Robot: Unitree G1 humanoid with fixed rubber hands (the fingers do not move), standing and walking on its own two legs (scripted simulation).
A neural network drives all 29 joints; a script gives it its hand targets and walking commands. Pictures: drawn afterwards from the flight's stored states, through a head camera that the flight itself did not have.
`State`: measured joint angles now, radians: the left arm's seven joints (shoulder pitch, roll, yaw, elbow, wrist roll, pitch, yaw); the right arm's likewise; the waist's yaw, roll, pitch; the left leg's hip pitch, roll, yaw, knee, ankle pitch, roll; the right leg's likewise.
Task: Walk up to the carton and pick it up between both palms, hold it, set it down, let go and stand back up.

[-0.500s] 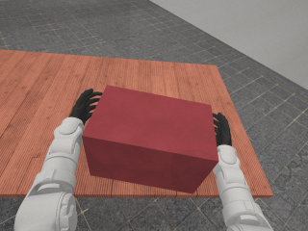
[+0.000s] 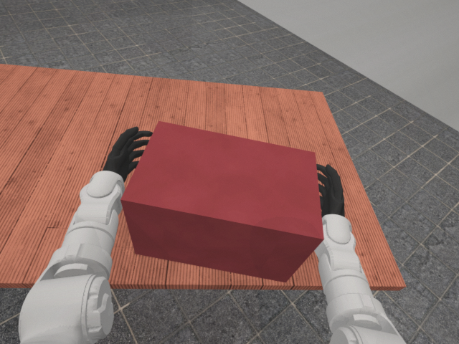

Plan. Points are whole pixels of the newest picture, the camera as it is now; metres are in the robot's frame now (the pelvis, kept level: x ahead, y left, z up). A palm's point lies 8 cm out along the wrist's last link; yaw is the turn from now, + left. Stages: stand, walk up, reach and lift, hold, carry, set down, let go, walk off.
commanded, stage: set down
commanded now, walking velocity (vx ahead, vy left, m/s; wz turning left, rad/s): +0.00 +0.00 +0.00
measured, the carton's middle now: (223, 203) +0.38 -0.01 +0.02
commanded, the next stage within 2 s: none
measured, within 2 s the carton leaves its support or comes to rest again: neither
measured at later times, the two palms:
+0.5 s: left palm (117, 172) +0.42 +0.18 +0.07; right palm (329, 209) +0.35 -0.21 +0.06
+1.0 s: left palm (118, 176) +0.43 +0.19 +0.04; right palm (323, 213) +0.36 -0.21 +0.02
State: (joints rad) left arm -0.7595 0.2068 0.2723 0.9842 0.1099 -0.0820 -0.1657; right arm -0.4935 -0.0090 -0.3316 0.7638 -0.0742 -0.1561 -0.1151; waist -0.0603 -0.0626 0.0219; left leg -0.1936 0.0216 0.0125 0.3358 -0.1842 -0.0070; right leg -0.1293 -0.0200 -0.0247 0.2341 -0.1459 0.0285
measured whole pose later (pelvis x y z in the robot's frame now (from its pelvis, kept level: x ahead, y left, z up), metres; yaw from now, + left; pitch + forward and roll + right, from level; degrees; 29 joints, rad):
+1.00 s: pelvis -0.01 +0.01 -0.01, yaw -1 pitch +11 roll -1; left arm -0.86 0.30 0.07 1.28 -0.12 -0.27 -0.05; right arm -0.67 -0.14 -0.12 1.12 0.13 -0.29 -0.12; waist -0.08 -0.02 -0.06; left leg -0.44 0.02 0.03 0.48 -0.23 0.01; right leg -0.40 -0.02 -0.01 0.41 -0.20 0.04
